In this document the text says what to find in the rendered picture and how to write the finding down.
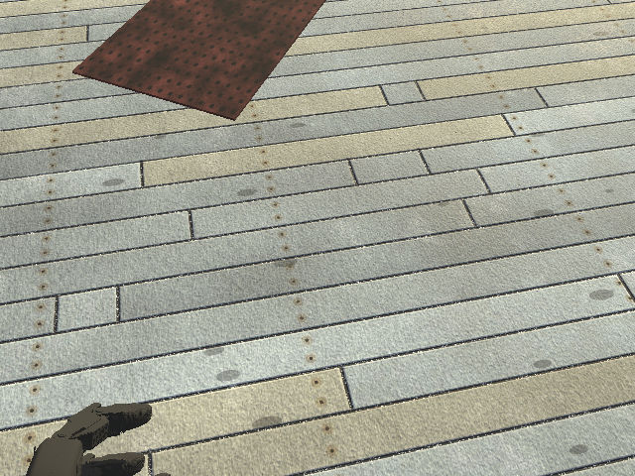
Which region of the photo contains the robot left hand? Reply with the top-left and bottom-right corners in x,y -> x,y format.
26,403 -> 171,476

